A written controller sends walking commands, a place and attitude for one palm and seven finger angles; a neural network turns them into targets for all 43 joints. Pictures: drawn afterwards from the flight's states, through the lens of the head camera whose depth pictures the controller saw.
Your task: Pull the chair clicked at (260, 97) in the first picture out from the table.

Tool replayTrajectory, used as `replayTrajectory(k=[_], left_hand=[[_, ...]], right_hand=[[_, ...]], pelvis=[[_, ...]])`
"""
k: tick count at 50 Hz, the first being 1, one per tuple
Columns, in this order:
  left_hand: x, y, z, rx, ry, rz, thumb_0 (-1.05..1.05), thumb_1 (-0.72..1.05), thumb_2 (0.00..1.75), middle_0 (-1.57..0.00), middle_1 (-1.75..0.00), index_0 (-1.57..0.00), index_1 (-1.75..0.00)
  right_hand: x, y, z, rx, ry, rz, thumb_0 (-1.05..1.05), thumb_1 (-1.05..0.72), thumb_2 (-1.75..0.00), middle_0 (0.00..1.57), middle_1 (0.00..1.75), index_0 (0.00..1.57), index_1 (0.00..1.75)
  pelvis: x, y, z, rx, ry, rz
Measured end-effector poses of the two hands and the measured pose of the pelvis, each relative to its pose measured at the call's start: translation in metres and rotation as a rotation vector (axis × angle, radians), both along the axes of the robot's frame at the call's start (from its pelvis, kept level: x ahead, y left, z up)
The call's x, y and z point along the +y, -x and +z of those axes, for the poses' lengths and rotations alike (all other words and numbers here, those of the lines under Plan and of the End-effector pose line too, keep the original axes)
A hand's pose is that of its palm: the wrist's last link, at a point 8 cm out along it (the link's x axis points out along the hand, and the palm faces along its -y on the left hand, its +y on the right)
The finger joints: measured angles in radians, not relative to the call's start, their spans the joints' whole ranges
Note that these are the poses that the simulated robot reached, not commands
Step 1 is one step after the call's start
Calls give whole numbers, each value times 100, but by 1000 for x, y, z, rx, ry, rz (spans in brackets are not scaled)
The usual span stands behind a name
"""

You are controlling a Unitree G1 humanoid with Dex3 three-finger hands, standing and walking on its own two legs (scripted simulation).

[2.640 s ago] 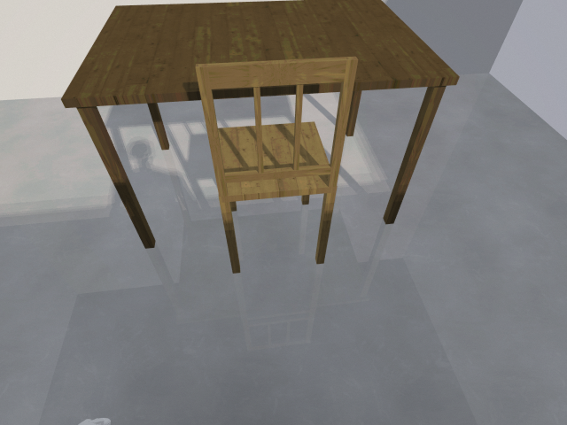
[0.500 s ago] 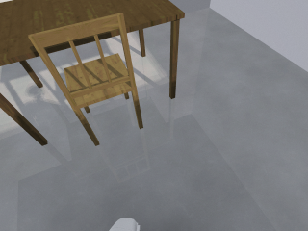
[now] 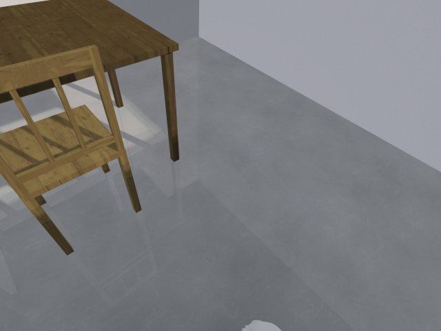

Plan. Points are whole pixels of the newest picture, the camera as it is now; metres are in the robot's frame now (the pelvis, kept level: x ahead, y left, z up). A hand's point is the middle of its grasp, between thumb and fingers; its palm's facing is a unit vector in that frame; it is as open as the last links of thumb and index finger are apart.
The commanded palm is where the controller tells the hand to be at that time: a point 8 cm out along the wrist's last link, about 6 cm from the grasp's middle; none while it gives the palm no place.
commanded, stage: walk to a spot facing it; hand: left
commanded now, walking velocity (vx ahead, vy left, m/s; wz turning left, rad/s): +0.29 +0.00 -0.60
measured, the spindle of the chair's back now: (34, 129) +0.64 +0.62 -0.09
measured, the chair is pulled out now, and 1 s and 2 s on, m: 0.00 0.00 0.00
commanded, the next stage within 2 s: turn to face it in 0.80 s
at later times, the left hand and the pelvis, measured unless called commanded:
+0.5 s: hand (210, 273) +0.29 +0.04 -0.17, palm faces -0.33 -0.93 -0.17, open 7.4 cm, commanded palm none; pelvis +0.12 -0.09 -0.01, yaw -17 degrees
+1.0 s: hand (210, 238) +0.39 +0.05 -0.18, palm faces -0.38 -0.92 -0.12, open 7.4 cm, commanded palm none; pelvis +0.30 -0.10 +0.00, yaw -27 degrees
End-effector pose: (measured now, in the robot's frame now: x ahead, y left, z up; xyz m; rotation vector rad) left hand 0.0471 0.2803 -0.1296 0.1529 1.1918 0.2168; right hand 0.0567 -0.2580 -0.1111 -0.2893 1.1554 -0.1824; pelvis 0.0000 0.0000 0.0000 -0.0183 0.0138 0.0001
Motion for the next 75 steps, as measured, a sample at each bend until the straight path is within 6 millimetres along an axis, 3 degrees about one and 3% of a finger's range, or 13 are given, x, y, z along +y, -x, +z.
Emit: replayTrajectory(k=[7, 13, 17, 20, 25, 32, 36, 40, 46, 56, 61, 67, 75], left_hand=[[-34, -74, -7, 24, 33, -180, 1, 91, 90, -20, -30, -19, -30], [-110, -176, -15, -28, 62, -378, 1, 91, 90, -20, -30, -19, -30], [-159, -235, -25, -154, 63, -444, 1, 91, 90, -20, -30, -20, -30], [-178, -248, -21, -156, 69, -450, 1, 91, 90, -20, -30, -20, -30], [-189, -249, -17, -75, 73, -447, 0, 91, 90, -20, -30, -20, -30], [-162, -261, -27, 3, 66, -377, 0, 93, 90, -20, -30, -20, -30], [-144, -268, -46, 87, 67, -347, 0, 92, 90, -20, -30, -20, -30], [-141, -285, -42, 168, 64, -370, 1, 91, 90, -20, -30, -20, -30], [-158, -324, -30, 208, 80, -404, 1, 91, 90, -20, -30, -20, -30], [-222, -410, -28, 149, 39, -483, 2, 94, 90, -20, -30, -20, -30], [-258, -448, -27, 16, 32, -453, 1, 93, 90, -20, -30, -20, -30], [-262, -456, -16, -79, 45, -345, 0, 93, 90, -20, -30, -20, -30], [-212, -441, -34, -51, 54, -234, 0, 92, 90, -20, -30, -20, -30]], right_hand=[[-2, 71, -10, 120, -33, -193, 1, -91, -89, 20, 30, 20, 30], [-5, 130, -26, 301, -96, -380, 1, -91, -89, 20, 30, 20, 30], [-19, 144, -43, 401, -134, -459, 1, -91, -89, 20, 30, 20, 30], [-35, 116, -44, 369, -128, -479, 1, -91, -89, 20, 30, 20, 30], [-61, 31, -33, 175, -104, -466, 1, -91, -89, 19, 30, 20, 30], [-69, -89, -20, -17, -95, -399, 1, -91, -89, 19, 30, 20, 30], [-64, -140, -23, -82, -69, -380, 1, -91, -89, 20, 30, 20, 30], [-59, -153, -16, -76, -50, -443, 0, -94, -89, 20, 30, 20, 30], [-49, -146, -10, 35, -68, -527, 0, -94, -89, 20, 30, 20, 30], [-15, -116, -28, 304, -239, -638, 0, -91, -89, 20, 30, 20, 30], [-26, -118, -50, 409, -319, -620, 1, -91, -89, 20, 30, 20, 30], [-86, -182, -51, 301, -239, -499, 1, -91, -89, 20, 30, 20, 30], [-149, -311, -27, 21, -47, -286, 1, -91, -89, 19, 30, 20, 30]], pelvis=[[-13, -26, -3, -10, -4, -127], [-45, -58, -16, -12, -7, -229], [-73, -78, -36, -22, -13, -254], [-83, -93, -30, -36, 3, -270], [-92, -124, -15, -32, 11, -301], [-92, -180, -11, -37, 34, -331], [-85, -218, -22, -45, 38, -355], [-84, -245, -14, -49, 17, -400], [-91, -282, -1, -34, 13, -466], [-133, -324, -5, -28, 1, -428], [-158, -339, -21, -27, -6, -362], [-162, -346, -15, -30, -6, -277], [-142, -356, -24, -35, 4, -184]])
